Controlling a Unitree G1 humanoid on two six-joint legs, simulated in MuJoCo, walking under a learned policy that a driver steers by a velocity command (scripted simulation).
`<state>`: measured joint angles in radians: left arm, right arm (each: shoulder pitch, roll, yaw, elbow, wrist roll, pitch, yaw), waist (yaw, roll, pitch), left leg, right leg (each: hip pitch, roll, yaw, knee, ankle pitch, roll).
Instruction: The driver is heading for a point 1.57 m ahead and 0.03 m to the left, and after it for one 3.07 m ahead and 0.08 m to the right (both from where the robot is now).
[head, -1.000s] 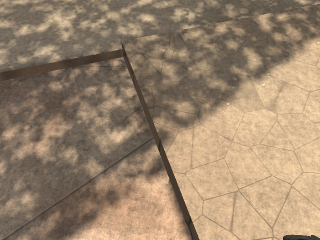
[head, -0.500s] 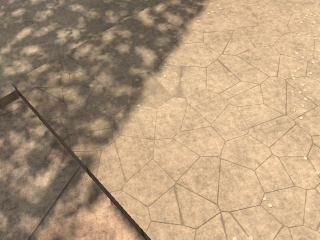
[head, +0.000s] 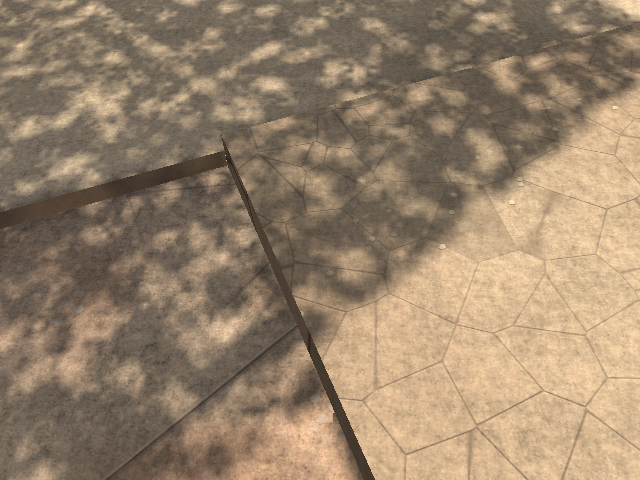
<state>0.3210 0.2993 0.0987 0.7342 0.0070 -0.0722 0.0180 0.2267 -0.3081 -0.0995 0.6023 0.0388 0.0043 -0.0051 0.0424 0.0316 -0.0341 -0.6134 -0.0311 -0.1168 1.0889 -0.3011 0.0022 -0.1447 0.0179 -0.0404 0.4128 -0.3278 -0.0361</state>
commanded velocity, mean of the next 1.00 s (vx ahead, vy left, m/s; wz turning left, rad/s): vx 0.92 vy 0.00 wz -0.03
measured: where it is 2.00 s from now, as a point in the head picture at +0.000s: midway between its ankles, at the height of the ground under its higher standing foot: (349, 138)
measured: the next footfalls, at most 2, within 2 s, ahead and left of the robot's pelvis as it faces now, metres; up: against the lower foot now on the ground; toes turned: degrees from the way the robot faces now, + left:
left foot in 0.36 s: +0.34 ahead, +0.25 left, +0.00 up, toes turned +22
right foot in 0.84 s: +0.74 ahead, +0.23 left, +0.00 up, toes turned +3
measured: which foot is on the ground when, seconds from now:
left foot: up 0.00-0.34, down 0.36-0.84, up 0.86-1.00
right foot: down 0.00-0.34, up 0.36-0.82, down 0.84-1.00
